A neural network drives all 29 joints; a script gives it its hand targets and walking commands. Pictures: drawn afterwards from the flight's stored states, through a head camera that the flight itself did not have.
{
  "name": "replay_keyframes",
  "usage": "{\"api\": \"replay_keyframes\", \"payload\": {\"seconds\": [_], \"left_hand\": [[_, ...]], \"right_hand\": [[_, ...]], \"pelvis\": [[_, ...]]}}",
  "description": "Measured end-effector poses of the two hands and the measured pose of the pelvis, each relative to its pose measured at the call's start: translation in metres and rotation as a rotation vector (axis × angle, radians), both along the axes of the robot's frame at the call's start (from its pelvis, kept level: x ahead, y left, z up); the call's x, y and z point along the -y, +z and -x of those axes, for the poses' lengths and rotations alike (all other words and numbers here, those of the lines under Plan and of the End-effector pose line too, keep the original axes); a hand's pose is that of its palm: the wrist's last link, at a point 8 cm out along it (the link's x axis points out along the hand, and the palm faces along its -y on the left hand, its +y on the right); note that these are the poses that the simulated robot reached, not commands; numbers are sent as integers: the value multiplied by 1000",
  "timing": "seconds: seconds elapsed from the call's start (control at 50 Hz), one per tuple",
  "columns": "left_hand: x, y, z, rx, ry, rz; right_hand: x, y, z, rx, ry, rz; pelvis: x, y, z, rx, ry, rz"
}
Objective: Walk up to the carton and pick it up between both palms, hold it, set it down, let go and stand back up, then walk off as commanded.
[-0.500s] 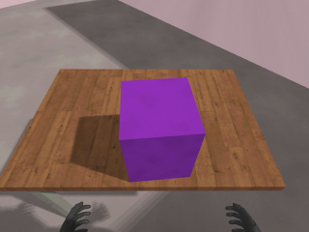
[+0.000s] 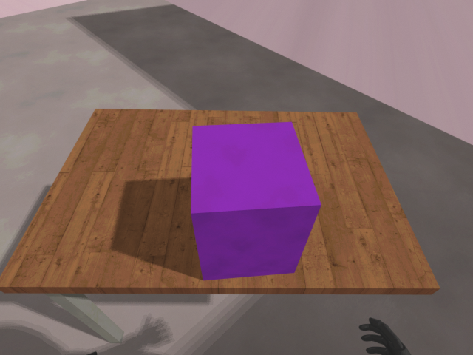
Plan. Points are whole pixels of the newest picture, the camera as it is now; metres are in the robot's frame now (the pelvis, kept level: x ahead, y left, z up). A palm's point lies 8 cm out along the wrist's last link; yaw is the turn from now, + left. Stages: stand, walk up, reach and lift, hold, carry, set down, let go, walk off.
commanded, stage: stand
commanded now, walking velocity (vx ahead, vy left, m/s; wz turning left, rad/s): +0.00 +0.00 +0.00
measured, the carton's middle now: (246, 203) +0.41 +0.01 +0.00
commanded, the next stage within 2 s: walk off in 0.72 s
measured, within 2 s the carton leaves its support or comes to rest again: neither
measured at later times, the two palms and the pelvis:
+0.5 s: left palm out of the picture +0.06 +0.30 -0.11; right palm out of the picture +0.13 -0.26 -0.09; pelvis +0.00 +0.00 +0.00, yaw +0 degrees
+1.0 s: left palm out of the picture +0.05 +0.30 -0.11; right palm out of the picture +0.11 -0.26 -0.10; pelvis -0.01 +0.00 +0.00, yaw +0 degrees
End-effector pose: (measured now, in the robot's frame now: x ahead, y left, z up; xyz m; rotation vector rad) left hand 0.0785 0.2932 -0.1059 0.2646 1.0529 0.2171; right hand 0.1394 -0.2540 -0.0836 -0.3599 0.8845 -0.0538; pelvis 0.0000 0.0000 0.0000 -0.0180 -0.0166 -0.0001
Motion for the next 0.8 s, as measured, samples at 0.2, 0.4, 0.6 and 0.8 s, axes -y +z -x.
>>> {"api": "replay_keyframes", "payload": {"seconds": [0.2, 0.4, 0.6, 0.8], "left_hand": [[-1, -3, 6, -23, 8, 1], [-2, -5, 12, -43, 15, 0], [-3, -5, 17, -60, 21, -4], [-4, -5, 21, -74, 27, -11]], "right_hand": [[1, -2, 3, -14, -5, 1], [2, -5, 7, -29, -10, 2], [2, -8, 10, -45, -16, -1], [2, -12, 13, -54, -19, -7]], "pelvis": [[0, 0, 0, 0, 0, 0], [0, 0, 0, 0, 0, 0], [0, 0, 0, 0, 0, 0], [0, 0, 1, 1, 0, 0]]}}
